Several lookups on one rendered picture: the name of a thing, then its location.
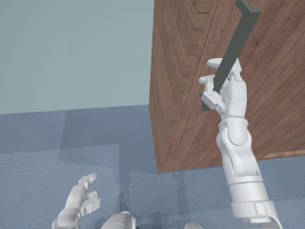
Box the robot right forearm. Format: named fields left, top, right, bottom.
left=216, top=116, right=283, bottom=229

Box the robot right hand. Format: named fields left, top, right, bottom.
left=198, top=58, right=247, bottom=120

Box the wardrobe door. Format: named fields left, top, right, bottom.
left=161, top=0, right=305, bottom=172
left=270, top=130, right=305, bottom=154

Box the robot left forearm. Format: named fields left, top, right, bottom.
left=51, top=207, right=81, bottom=229

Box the left robot thigh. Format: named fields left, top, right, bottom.
left=101, top=213, right=137, bottom=229

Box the handle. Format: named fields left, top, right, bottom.
left=199, top=0, right=262, bottom=112

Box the robot left hand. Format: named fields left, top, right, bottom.
left=65, top=173, right=100, bottom=218

